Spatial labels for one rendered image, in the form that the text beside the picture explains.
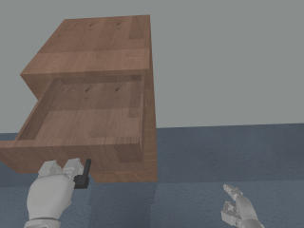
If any left robot forearm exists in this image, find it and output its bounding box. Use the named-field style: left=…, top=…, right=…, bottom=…
left=24, top=217, right=61, bottom=228

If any cabinet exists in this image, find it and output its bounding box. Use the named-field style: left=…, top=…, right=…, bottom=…
left=20, top=14, right=158, bottom=183

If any robot left hand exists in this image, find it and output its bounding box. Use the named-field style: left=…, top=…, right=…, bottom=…
left=27, top=158, right=84, bottom=220

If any handle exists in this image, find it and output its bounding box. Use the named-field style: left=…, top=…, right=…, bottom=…
left=51, top=159, right=92, bottom=189

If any robot right hand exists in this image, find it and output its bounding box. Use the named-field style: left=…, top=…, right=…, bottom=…
left=220, top=183, right=258, bottom=228

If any drawer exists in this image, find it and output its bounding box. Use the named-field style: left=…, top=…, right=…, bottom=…
left=0, top=74, right=146, bottom=174

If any right robot forearm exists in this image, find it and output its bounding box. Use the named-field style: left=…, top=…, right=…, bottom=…
left=240, top=218, right=264, bottom=228

